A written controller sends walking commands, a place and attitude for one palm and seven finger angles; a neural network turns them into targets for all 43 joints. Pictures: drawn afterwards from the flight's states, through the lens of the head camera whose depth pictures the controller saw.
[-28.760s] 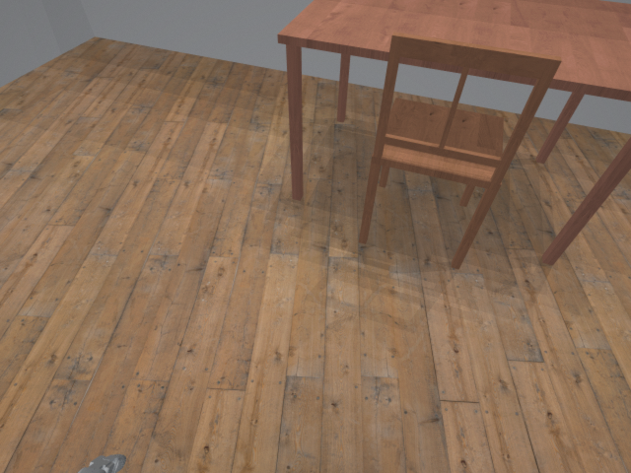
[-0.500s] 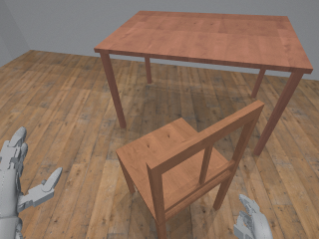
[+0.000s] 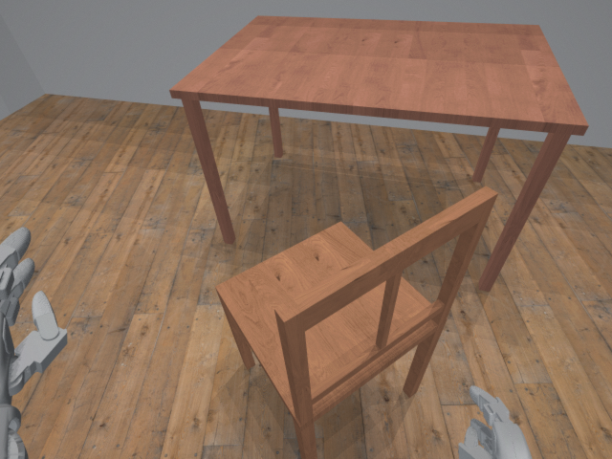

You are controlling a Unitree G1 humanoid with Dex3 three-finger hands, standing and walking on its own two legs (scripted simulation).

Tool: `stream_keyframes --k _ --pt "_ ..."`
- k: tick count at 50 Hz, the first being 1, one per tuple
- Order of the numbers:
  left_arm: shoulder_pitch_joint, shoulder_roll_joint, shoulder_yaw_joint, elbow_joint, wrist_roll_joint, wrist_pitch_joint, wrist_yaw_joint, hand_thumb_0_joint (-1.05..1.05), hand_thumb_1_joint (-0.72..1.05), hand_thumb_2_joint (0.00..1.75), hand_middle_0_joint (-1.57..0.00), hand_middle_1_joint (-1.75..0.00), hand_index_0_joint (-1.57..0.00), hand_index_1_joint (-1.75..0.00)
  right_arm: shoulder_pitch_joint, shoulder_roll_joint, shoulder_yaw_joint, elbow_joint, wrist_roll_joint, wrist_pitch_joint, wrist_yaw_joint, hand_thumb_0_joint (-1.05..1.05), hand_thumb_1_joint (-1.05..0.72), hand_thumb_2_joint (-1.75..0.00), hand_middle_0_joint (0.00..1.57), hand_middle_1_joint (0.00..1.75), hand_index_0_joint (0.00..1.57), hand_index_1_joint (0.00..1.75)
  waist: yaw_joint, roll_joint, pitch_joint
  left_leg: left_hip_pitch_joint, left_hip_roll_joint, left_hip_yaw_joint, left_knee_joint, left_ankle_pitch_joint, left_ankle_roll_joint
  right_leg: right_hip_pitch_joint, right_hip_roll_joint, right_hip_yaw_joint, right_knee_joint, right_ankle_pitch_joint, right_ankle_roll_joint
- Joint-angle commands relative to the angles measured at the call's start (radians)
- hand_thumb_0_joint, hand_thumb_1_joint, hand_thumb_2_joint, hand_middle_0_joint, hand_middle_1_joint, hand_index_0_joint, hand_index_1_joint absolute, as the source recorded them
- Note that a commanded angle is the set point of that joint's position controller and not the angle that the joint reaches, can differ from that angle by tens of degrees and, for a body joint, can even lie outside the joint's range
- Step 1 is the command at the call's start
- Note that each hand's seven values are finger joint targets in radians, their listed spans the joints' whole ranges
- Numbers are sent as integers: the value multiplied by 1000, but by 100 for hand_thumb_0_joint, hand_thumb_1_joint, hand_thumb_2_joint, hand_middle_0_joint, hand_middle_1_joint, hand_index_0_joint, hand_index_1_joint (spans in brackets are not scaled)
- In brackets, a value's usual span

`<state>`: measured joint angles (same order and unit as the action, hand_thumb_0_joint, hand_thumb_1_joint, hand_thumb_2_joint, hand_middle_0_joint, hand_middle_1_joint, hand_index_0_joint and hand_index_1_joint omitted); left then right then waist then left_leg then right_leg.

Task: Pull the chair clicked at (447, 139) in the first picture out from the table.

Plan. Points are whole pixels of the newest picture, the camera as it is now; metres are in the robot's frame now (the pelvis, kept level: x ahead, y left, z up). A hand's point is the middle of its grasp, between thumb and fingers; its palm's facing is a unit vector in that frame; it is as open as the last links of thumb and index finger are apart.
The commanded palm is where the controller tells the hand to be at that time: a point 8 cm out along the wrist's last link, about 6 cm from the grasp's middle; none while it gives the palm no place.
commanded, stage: step back with the hand held close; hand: left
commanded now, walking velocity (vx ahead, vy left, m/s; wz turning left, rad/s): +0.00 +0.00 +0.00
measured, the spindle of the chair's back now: (387, 310) +0.41 -0.09 -0.11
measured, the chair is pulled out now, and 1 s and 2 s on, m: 0.55 0.55 0.55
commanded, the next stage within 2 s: none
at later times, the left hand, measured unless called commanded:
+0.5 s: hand (61, 346) +0.18 +0.27 +0.15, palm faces +0.38 -0.76 -0.53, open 7.4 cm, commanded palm +0.12 +0.31 +0.18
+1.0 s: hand (23, 385) +0.13 +0.27 +0.16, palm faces +0.48 -0.72 -0.49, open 7.4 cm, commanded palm +0.07 +0.30 +0.18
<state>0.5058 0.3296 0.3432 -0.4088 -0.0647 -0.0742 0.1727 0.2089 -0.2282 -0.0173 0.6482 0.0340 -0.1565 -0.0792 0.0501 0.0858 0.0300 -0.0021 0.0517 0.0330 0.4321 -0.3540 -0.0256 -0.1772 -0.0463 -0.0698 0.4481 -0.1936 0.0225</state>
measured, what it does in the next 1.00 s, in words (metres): shifts its weight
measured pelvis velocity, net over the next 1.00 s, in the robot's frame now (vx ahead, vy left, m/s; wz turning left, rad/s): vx -0.07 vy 0.00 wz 0.00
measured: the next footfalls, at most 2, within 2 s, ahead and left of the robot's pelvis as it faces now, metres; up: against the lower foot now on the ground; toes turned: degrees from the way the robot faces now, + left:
none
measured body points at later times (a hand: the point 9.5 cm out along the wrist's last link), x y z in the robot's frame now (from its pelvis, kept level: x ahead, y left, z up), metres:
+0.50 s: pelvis -0.03 +0.01 +0.00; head +0.00 -0.01 +0.44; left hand +0.15 +0.30 +0.18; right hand +0.13 -0.24 -0.10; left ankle -0.07 +0.13 -0.74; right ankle +0.03 -0.14 -0.74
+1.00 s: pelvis -0.07 +0.00 -0.01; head -0.04 +0.00 +0.44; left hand +0.10 +0.30 +0.19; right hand +0.09 -0.25 -0.10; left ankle -0.07 +0.13 -0.74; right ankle +0.03 -0.14 -0.74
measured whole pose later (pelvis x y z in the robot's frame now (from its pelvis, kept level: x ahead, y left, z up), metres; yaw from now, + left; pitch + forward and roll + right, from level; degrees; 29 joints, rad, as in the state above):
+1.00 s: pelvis -0.07 +0.00 -0.01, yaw +0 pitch +0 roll +0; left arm 0.55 0.39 0.44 -0.52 -0.02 -0.14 0.21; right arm 0.23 -0.22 -0.02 0.58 0.02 -0.08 -0.09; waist 0.01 0.01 0.05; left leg -0.28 0.04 0.04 0.61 -0.33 -0.02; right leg -0.41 -0.05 -0.04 0.53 -0.11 0.02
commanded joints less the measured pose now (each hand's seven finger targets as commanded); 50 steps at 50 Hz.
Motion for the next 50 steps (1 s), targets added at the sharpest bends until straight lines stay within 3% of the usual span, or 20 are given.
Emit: stream_keyframes --k 1,4,5,6,7,9,11,12,16,17,21,22,25,30,35,37,39,43,47,50 --pt "-89 183 123 -197 -2 -67 14 0 90 90 -20 -30 -20 -30 -140 -93 -31 -173 -1 -61 2 0 -90 -90 20 30 20 30 -2 -36 -52 -167 -11 -3 -90 271 27 135 6 18 -40 147 -39" --pt "-82 181 123 -188 -2 -65 13 0 90 90 -20 -30 -20 -30 -142 -92 -30 -174 -4 -61 2 0 -90 -90 20 30 20 30 0 -34 -53 -170 -12 -6 -93 267 28 141 6 18 -41 144 -39" --pt "-118 147 75 -196 1 -64 6 0 90 90 -20 -30 -20 -30 -142 -95 -27 -174 -4 -62 5 0 -90 -90 20 30 20 30 -10 -43 -43 -166 -12 -4 -93 267 29 125 7 18 -41 142 -38" --pt "-324 351 259 -331 -1 -127 8 0 90 90 -20 -30 -20 -30 -112 -116 -38 -203 2 -43 7 0 -90 -90 20 30 20 30 -27 -37 29 -212 17 11 -74 170 46 46 -39 137 -82 221 -39" --pt "-339 370 270 -279 10 -143 5 0 90 90 -20 -30 -20 -30 -106 -100 -28 -185 1 -34 1 0 -90 -90 20 30 20 30 -34 -30 32 -236 13 -14 -84 113 44 49 -58 138 -89 187 -47" --pt "-119 207 173 -154 8 -129 -7 0 90 90 -20 -30 -20 -30 -109 -104 -33 -191 -3 -23 8 0 -90 -90 20 30 20 30 -38 -48 -14 -210 15 -5 -81 145 44 70 -56 128 -75 209 -43" --pt "-15 167 144 -146 14 -122 -8 0 90 90 -20 -30 -20 -30 -118 -112 -40 -201 -9 4 17 0 -90 -90 20 30 20 30 -41 -24 -69 -203 34 -4 -83 245 44 108 -57 102 -29 303 -35" --pt "11 166 145 -155 16 -122 -6 0 90 90 -20 -30 -20 -30 -127 -112 -44 -209 -7 13 18 0 -90 -90 20 30 20 30 -41 -6 -89 -208 43 -9 -89 292 44 124 -60 86 -7 337 -31" --pt "54 215 191 -237 23 -120 10 0 90 90 -20 -30 -20 -30 -133 -101 -54 -235 -11 47 14 0 -90 -90 20 30 20 30 -40 -78 -161 -216 59 -17 -55 385 38 143 -65 74 38 428 -25" --pt "52 253 223 -261 26 -123 19 0 90 90 -20 -30 -20 -30 -142 -99 -56 -236 -7 52 9 0 -90 -90 20 30 20 30 -41 -54 -174 -224 61 -24 -59 395 40 155 -70 73 51 445 -25" --pt "63 256 234 -313 20 -128 30 0 90 90 -20 -30 -20 -30 -133 -83 -57 -241 -4 53 -5 0 -90 -90 20 30 20 30 -39 -35 -187 -245 74 -26 -33 407 38 127 -67 67 91 436 -19" --pt "57 266 239 -321 21 -128 34 0 90 90 -20 -30 -20 -30 -134 -85 -57 -239 -4 51 -9 0 -90 -90 20 30 20 30 -41 9 -180 -265 74 -32 -39 397 39 132 -70 67 98 431 -20" --pt "70 238 223 -306 19 -123 37 0 90 90 -20 -30 -20 -30 -124 -82 -58 -232 -6 46 -13 0 -90 -90 20 30 20 30 -41 -2 -159 -305 84 -37 -33 339 42 107 -59 67 113 371 -16" --pt "45 222 202 -280 24 -110 44 0 90 90 -20 -30 -20 -30 -106 -87 -55 -224 -8 43 -17 0 -90 -90 20 30 20 30 -42 -38 -108 -418 68 -40 -29 94 46 91 -57 99 85 236 -18" --pt "-8 235 195 -290 32 -110 48 0 90 90 -20 -30 -20 -30 -91 -92 -46 -223 -14 42 -17 0 -90 -90 20 30 20 30 -46 -114 -63 -420 17 -27 9 -106 49 -33 -80 174 -61 -70 -28" --pt "-13 266 218 -301 36 -114 54 0 90 90 -20 -30 -20 -30 -95 -96 -44 -218 -15 41 -19 0 -90 -90 20 30 20 30 -45 -84 -63 -427 25 -40 -13 -130 56 -37 -77 173 -83 -145 -26" --pt "-12 254 213 -309 36 -118 53 0 90 90 -20 -30 -20 -30 -92 -97 -41 -227 -16 39 -18 0 -90 -90 20 30 20 30 -43 -68 -67 -451 33 -48 -37 -148 60 -23 -59 155 -67 -175 -16" --pt "8 241 215 -304 38 -122 56 0 90 90 -20 -30 -20 -30 -89 -98 -41 -233 -11 29 -17 0 -90 -90 20 30 20 30 -41 6 -73 -526 63 -66 -80 -150 70 53 -36 118 18 -105 -6" --pt "16 250 229 -314 42 -128 56 0 90 90 -20 -30 -20 -30 -95 -103 -52 -223 -11 19 -11 0 -90 -90 20 30 20 30 -40 -3 -79 -568 76 -80 -63 -104 71 87 -38 121 70 20 -10" --pt "5 239 217 -317 40 -129 54 0 90 90 -20 -30 -20 -30 -85 -99 -56 -214 -18 19 -6 0 -90 -90 20 30 20 30 -43 -74 -80 -530 45 -50 12 -75 55 27 -67 161 26 54 -23"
